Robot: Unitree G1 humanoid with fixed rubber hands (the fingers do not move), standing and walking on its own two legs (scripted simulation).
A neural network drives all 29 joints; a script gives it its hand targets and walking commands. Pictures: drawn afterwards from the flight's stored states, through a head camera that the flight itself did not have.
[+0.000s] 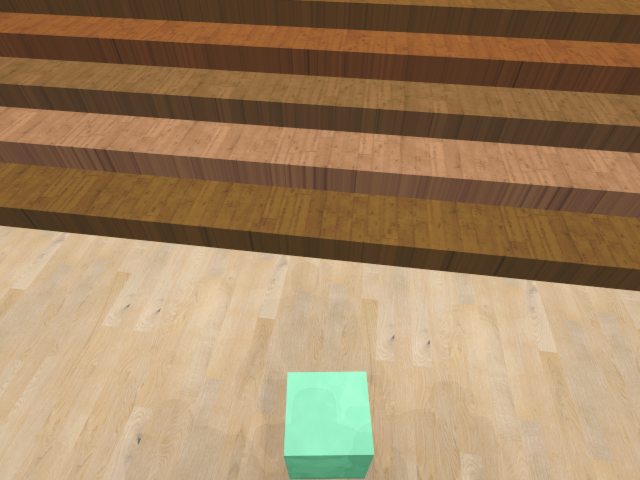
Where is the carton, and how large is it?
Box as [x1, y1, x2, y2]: [284, 372, 373, 478]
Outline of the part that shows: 288,372 284,457 289,478 364,478 373,456 365,372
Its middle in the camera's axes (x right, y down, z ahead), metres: +0.02 +0.51 +1.05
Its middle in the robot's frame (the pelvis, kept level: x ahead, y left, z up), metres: +0.39 +0.00 -0.64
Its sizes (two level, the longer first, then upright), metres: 0.210 0.200 0.250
